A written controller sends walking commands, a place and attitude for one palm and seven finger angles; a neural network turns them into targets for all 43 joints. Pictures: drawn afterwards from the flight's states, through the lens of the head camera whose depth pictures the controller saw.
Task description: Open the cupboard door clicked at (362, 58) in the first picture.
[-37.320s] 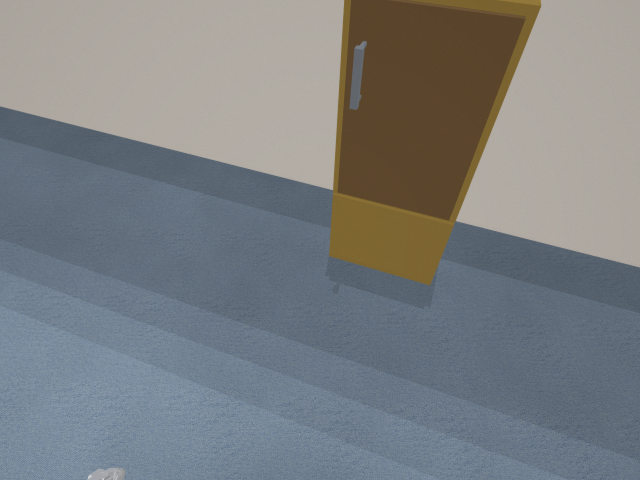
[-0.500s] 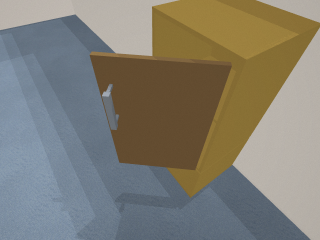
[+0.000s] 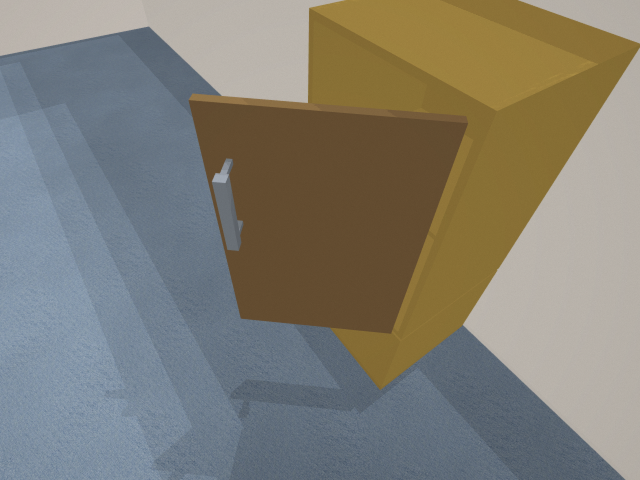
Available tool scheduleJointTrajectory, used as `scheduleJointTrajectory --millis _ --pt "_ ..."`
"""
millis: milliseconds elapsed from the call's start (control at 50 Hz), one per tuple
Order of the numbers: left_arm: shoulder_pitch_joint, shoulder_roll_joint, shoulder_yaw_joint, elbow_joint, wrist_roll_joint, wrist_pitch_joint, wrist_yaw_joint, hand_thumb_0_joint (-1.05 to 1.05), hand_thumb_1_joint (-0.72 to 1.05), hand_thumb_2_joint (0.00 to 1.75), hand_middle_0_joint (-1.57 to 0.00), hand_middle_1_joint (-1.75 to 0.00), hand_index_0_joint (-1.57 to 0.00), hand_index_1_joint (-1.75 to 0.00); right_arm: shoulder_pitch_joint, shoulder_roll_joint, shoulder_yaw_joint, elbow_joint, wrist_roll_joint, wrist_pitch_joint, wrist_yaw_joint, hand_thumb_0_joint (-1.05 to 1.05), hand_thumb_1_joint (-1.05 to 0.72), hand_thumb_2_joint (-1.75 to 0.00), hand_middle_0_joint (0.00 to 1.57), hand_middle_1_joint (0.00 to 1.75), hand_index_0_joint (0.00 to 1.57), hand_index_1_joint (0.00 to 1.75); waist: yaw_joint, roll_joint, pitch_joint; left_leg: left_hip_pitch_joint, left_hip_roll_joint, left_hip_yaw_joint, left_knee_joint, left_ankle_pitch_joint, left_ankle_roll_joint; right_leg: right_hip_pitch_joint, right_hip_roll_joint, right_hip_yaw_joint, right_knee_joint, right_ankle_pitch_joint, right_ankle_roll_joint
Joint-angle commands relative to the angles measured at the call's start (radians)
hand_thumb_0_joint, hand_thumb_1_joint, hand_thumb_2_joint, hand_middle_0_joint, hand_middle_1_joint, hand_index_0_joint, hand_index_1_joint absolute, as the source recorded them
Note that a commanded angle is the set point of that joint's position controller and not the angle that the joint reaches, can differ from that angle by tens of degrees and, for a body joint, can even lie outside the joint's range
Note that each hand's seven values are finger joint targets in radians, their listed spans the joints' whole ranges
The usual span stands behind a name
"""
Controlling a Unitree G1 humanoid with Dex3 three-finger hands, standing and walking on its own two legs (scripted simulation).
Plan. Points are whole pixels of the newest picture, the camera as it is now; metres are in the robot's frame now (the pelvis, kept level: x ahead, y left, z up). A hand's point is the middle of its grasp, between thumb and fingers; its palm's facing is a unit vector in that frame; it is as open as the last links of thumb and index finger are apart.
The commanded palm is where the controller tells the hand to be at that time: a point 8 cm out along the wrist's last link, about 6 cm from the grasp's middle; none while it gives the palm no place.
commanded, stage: come to a stop and stand still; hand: left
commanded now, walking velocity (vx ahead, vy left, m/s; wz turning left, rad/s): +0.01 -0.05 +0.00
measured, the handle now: (231, 206) +0.51 +0.18 +0.03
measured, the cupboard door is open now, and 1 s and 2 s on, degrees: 49 49 49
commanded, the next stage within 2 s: look again from close up in 0.62 s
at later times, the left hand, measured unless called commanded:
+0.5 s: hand out of the picture +0.02 +0.15 -0.18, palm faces +0.05 -0.99 -0.16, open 7.3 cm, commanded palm none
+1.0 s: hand out of the picture +0.03 +0.19 -0.17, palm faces +0.01 -0.97 -0.23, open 7.4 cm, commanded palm none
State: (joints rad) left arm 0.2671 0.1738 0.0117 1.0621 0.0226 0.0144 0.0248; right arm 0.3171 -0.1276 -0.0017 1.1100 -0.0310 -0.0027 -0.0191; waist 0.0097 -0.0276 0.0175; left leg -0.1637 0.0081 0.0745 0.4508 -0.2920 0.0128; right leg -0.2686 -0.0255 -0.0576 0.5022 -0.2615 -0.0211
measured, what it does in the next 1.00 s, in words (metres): stands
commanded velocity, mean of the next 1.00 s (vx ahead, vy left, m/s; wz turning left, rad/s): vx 0.00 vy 0.00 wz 0.00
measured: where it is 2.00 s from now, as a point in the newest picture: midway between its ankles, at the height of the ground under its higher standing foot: outside the picture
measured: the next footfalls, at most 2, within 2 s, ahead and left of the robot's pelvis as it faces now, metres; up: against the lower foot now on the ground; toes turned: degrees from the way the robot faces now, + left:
none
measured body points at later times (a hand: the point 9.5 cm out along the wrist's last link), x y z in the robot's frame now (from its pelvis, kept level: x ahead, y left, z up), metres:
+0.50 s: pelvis +0.04 -0.01 +0.00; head +0.07 +0.00 +0.45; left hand +0.02 +0.20 -0.17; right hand +0.03 -0.22 -0.16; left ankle -0.03 +0.11 -0.74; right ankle +0.02 -0.11 -0.74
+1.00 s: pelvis +0.01 +0.01 +0.00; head +0.02 +0.00 +0.45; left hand +0.03 +0.24 -0.15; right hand +0.01 -0.20 -0.17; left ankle -0.03 +0.11 -0.74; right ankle +0.02 -0.11 -0.74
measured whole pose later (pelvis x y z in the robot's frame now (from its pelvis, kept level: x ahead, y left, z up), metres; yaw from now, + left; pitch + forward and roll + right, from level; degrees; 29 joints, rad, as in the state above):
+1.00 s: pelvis +0.01 +0.01 +0.00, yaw +0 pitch -1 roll +1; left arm 0.26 0.15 -0.01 1.08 0.01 0.00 0.03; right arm 0.30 -0.17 0.02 1.06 -0.02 -0.02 -0.03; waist 0.00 0.03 0.03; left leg -0.13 -0.01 0.08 0.46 -0.32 0.03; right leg -0.24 -0.04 -0.04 0.51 -0.26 0.01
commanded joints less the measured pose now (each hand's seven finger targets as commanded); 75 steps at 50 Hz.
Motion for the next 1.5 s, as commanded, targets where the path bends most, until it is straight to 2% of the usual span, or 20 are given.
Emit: scheduleJointTrajectory --millis 0,100,280,580,600,620,640,680,720,840,920,1280,1300,1320,1340,1360,1380,1400,1440,1480 --pt "0.068 0.047 0.010 -0.030 0.001 -0.024 -0.005 0.00 0.90 0.90 -0.20 -0.30 -0.20 -0.30 0.053 -0.105 -0.017 -0.029 0.007 -0.020 -0.007 0.00 -0.90 -0.90 0.20 0.30 0.20 0.30 0.008 0.087 0.119 -0.163 0.128 -0.168 -0.192 -0.195 0.054 0.033 -0.036 0.066 -0.046 -0.069 -0.026" --pt "0.105 0.050 0.007 0.012 -0.006 -0.045 0.005 0.00 0.90 0.90 -0.20 -0.30 -0.20 -0.30 0.092 -0.064 -0.004 0.000 0.016 -0.034 -0.019 0.00 -0.90 -0.90 0.20 0.30 0.20 0.30 -0.002 -0.016 0.052 -0.058 0.085 -0.072 -0.055 0.157 0.023 0.091 -0.089 0.099 -0.061 0.234 -0.038" --pt "0.112 0.037 0.006 0.040 -0.010 -0.049 0.019 0.00 0.90 0.90 -0.20 -0.30 -0.20 -0.30 0.096 -0.048 -0.006 0.040 0.020 -0.035 -0.036 0.00 -0.90 -0.90 0.20 0.30 0.20 0.30 -0.008 0.039 0.005 0.034 0.099 -0.061 -0.042 0.364 0.007 0.132 -0.091 0.083 -0.035 0.473 -0.034" --pt "0.072 0.049 0.004 0.038 -0.011 -0.042 0.017 0.00 0.90 0.90 -0.20 -0.30 -0.20 -0.30 0.062 -0.063 -0.005 0.042 0.017 -0.030 -0.035 0.00 -0.90 -0.90 0.20 0.30 0.20 0.30 -0.002 0.039 0.038 0.030 0.104 -0.076 -0.097 0.323 0.007 0.142 -0.091 0.071 -0.091 0.381 -0.030" --pt "0.163 0.099 0.009 0.089 -0.004 -0.061 0.057 0.00 0.90 0.90 -0.20 -0.30 -0.20 -0.30 -0.058 -0.136 -0.021 -0.037 0.032 -0.035 -0.019 0.00 -0.90 -0.90 0.20 0.30 0.20 0.30 0.032 0.074 0.054 -0.050 0.109 -0.024 0.133 0.399 -0.020 0.114 -0.149 0.127 -0.074 0.769 0.003" --pt "0.150 0.138 0.020 0.040 -0.007 -0.072 0.050 0.00 0.90 0.90 -0.20 -0.30 -0.20 -0.30 0.001 -0.072 -0.014 -0.076 0.026 -0.027 -0.013 0.00 -0.90 -0.90 0.20 0.30 0.20 0.30 -0.013 0.040 -0.036 -0.084 0.061 -0.057 0.119 0.054 -0.011 0.198 -0.196 0.171 -0.053 0.805 -0.036" --pt "0.096 0.120 0.008 0.030 -0.006 -0.074 0.044 0.00 0.90 0.90 -0.20 -0.30 -0.20 -0.30 0.039 -0.061 -0.014 -0.070 0.028 -0.028 -0.012 0.00 -0.90 -0.90 0.20 0.30 0.20 0.30 -0.038 0.028 -0.072 -0.068 0.069 -0.063 0.044 -0.005 -0.010 0.187 -0.190 0.142 -0.024 0.702 -0.060" --pt "0.070 0.087 0.002 0.007 -0.012 -0.070 0.034 0.00 0.90 0.90 -0.20 -0.30 -0.20 -0.30 0.092 -0.086 -0.014 -0.064 0.018 -0.038 -0.012 0.00 -0.90 -0.90 0.20 0.30 0.20 0.30 -0.032 0.100 -0.119 -0.015 0.098 -0.087 0.017 0.308 0.005 0.190 -0.118 0.082 0.041 0.555 -0.046" --pt "0.055 0.071 -0.002 0.002 -0.014 -0.052 0.028 0.00 0.90 0.90 -0.20 -0.30 -0.20 -0.30 0.067 -0.108 -0.009 -0.080 0.018 -0.035 -0.018 0.00 -0.90 -0.90 0.20 0.30 0.20 0.30 -0.019 0.107 -0.047 -0.021 0.124 -0.098 0.001 0.423 0.015 0.135 -0.084 0.053 0.029 0.328 -0.038" --pt "0.028 0.071 -0.009 -0.011 -0.010 -0.025 0.013 0.00 0.90 0.90 -0.20 -0.30 -0.20 -0.30 0.027 -0.123 0.001 -0.103 0.016 -0.025 -0.011 0.00 -0.90 -0.90 0.20 0.30 0.20 0.30 -0.007 0.031 0.130 -0.126 0.102 -0.129 -0.121 0.028 0.032 0.041 -0.061 0.082 -0.060 0.004 -0.022" --pt "0.035 0.081 -0.008 -0.016 -0.010 -0.023 0.008 0.00 0.90 0.90 -0.20 -0.30 -0.20 -0.30 0.028 -0.130 0.003 -0.095 0.014 -0.027 -0.006 0.00 -0.90 -0.90 0.20 0.30 0.20 0.30 -0.003 0.024 0.117 -0.133 0.092 -0.134 -0.160 -0.058 0.036 0.047 -0.059 0.091 -0.073 -0.025 -0.021" --pt "0.055 0.075 -0.008 0.030 -0.014 -0.040 0.013 0.00 0.90 0.90 -0.20 -0.30 -0.20 -0.30 0.056 -0.098 0.008 -0.003 0.021 -0.035 -0.015 0.00 -0.90 -0.90 0.20 0.30 0.20 0.30 -0.008 0.030 0.050 -0.021 0.089 -0.083 -0.108 0.167 0.021 0.086 -0.086 0.100 -0.077 0.200 -0.024" --pt "0.143 0.103 0.001 0.070 -0.005 -0.058 0.054 0.00 0.90 0.90 -0.20 -0.30 -0.20 -0.30 -0.037 -0.141 -0.008 -0.067 0.032 -0.041 -0.007 0.00 -0.90 -0.90 0.20 0.30 0.20 0.30 0.027 -0.136 0.009 -0.085 0.121 -0.061 0.096 0.307 -0.005 0.133 -0.138 0.121 -0.044 0.662 -0.001" --pt "-0.604 0.300 0.092 -1.458 -0.210 -0.274 0.035 0.00 0.88 0.89 -0.20 -0.32 -0.20 -0.32 -0.026 -0.316 -0.027 -0.413 0.083 -0.197 -0.053 0.00 -0.90 -0.90 0.20 0.30 0.20 0.30 -0.085 0.112 -0.486 0.138 0.000 -0.078 -0.018 0.382 0.016 0.201 -0.042 0.083 0.017 0.476 -0.011" --pt "-0.173 0.230 0.088 -1.205 -0.124 -0.215 0.078 0.00 0.85 0.88 -0.20 -0.33 -0.20 -0.33 -0.117 -0.229 -0.015 -0.362 0.060 -0.282 -0.082 0.00 -0.90 -0.90 0.20 0.30 0.20 0.30 0.000 0.311 -0.456 0.172 0.028 -0.058 -0.026 0.514 0.006 0.151 -0.003 0.061 0.042 0.244 -0.033" --pt "0.084 0.031 -0.017 -1.016 -0.150 -0.071 0.112 0.00 0.83 0.87 -0.21 -0.34 -0.21 -0.34 -0.106 -0.181 -0.028 -0.364 0.082 -0.308 -0.070 0.00 -0.90 -0.90 0.20 0.30 0.20 0.30 -0.017 0.304 -0.246 0.046 0.043 -0.080 -0.031 0.480 -0.032 0.043 -0.015 0.008 0.045 0.089 -0.013" --pt "0.040 -0.056 -0.083 -1.042 -0.180 -0.062 0.093 0.00 0.81 0.86 -0.21 -0.36 -0.21 -0.36 -0.090 -0.204 -0.020 -0.337 0.089 -0.316 -0.071 0.00 -0.90 -0.90 0.20 0.30 0.20 0.30 -0.042 0.140 -0.100 -0.015 0.039 -0.091 -0.015 0.353 -0.021 -0.008 -0.008 -0.017 0.016 0.100 0.002" --pt "-0.030 0.011 -0.023 -1.080 -0.189 -0.106 0.079 0.00 0.78 0.85 -0.21 -0.37 -0.21 -0.37 -0.127 -0.242 -0.038 -0.387 0.086 -0.332 -0.071 0.00 -0.90 -0.90 0.20 0.30 0.20 0.30 -0.066 0.031 0.009 -0.090 0.026 -0.109 0.018 0.217 0.000 -0.073 -0.007 -0.025 -0.006 0.078 0.009" --pt "0.012 0.048 0.054 -1.017 -0.191 -0.217 0.024 0.00 0.74 0.83 -0.21 -0.40 -0.21 -0.40 -0.104 -0.267 -0.059 -0.450 0.053 -0.348 -0.065 0.00 -0.90 -0.90 0.20 0.30 0.20 0.30 -0.079 -0.166 -0.012 -0.207 -0.004 -0.103 0.112 0.074 0.010 -0.191 -0.001 -0.044 0.025 -0.048 0.018" --pt "0.220 0.022 0.105 -0.902 -0.212 -0.343 -0.068 0.00 0.69 0.81 -0.22 -0.43 -0.22 -0.43 -0.125 -0.248 -0.072 -0.517 0.040 -0.357 -0.039 0.00 -0.90 -0.90 0.20 0.30 0.20 0.30 0.002 -0.152 -0.072 -0.303 -0.027 -0.078 0.188 0.040 -0.010 -0.219 -0.002 -0.036 0.106 -0.099 0.008"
